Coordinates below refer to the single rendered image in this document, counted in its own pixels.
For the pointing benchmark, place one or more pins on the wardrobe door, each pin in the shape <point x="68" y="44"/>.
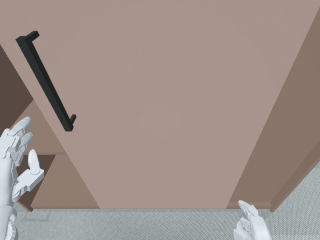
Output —
<point x="292" y="129"/>
<point x="170" y="96"/>

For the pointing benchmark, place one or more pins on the robot left hand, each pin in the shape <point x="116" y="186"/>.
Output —
<point x="13" y="143"/>

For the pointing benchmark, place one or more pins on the robot left forearm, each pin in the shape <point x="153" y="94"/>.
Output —
<point x="8" y="230"/>

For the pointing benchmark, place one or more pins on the handle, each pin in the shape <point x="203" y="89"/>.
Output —
<point x="34" y="61"/>

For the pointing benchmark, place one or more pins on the robot right hand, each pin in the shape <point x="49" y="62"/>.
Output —
<point x="255" y="229"/>

